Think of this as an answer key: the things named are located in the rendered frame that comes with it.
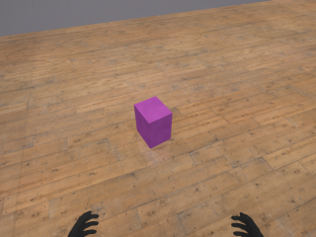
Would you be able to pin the carton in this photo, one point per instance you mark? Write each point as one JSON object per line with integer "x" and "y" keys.
{"x": 153, "y": 121}

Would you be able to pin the right robot hand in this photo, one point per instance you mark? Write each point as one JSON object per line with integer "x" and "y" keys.
{"x": 251, "y": 228}

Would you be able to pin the left robot hand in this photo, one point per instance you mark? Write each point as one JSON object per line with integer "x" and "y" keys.
{"x": 81, "y": 224}

